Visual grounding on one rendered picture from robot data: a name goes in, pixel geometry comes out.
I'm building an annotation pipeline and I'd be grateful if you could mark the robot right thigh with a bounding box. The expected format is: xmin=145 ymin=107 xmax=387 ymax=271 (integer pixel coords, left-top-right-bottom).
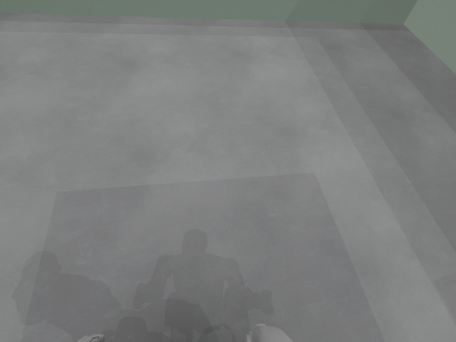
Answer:
xmin=244 ymin=326 xmax=293 ymax=342

